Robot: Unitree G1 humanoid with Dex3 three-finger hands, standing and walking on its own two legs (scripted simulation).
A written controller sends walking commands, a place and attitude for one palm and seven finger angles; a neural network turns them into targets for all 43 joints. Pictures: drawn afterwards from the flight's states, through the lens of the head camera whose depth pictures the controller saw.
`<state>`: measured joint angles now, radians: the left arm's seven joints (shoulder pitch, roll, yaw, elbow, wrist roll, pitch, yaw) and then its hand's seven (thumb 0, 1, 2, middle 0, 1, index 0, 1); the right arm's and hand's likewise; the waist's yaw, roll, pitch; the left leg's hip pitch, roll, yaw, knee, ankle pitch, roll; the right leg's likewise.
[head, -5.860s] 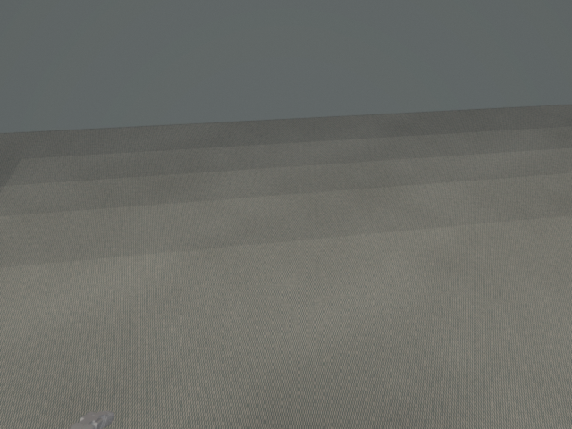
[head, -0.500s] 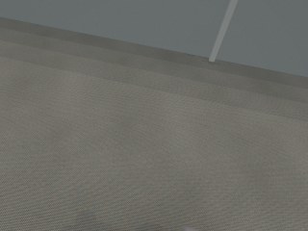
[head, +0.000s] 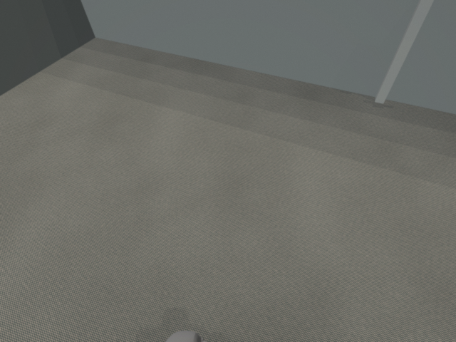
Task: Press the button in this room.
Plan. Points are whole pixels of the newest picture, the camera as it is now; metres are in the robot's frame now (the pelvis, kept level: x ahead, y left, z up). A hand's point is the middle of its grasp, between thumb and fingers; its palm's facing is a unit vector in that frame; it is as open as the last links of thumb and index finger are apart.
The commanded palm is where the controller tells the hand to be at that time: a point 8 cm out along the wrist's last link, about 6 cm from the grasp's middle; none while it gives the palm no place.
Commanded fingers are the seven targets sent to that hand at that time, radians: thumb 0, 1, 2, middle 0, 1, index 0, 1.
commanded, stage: turn or walk to find it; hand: left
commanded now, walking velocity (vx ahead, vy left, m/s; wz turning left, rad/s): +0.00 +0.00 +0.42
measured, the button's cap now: out of the picture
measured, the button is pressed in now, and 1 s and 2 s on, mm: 0 0 0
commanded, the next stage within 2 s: none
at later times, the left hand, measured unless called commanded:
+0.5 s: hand out of the picture +0.03 +0.26 -0.16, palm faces +0.21 -0.95 -0.25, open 7.3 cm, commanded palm none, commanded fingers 0.00 0.90 0.90 -0.20 -0.30 -0.20 -0.30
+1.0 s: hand out of the picture -0.10 +0.20 -0.17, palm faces +0.44 -0.87 -0.24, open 7.3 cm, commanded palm none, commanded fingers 0.00 0.90 0.90 -0.20 -0.30 -0.20 -0.30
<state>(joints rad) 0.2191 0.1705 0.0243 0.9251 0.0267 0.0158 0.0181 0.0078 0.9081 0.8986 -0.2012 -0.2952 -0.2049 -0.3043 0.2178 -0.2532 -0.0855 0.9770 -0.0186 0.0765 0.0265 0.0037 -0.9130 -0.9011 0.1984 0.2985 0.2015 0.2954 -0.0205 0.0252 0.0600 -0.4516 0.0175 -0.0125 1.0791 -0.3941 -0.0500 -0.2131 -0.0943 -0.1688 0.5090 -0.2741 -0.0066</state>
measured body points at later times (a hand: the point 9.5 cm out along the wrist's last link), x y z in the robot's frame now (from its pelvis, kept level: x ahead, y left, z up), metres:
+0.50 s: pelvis -0.02 +0.04 +0.00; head +0.01 +0.05 +0.45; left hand +0.02 +0.31 -0.14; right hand +0.09 -0.19 -0.14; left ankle -0.03 +0.14 -0.74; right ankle +0.00 -0.11 -0.69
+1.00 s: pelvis -0.05 +0.01 +0.00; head -0.02 +0.01 +0.45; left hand -0.12 +0.25 -0.15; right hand +0.11 -0.21 -0.15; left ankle -0.12 +0.13 -0.70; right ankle +0.00 -0.10 -0.74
